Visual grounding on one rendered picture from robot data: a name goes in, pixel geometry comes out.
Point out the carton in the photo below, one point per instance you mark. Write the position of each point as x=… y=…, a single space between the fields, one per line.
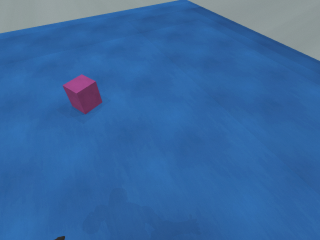
x=83 y=93

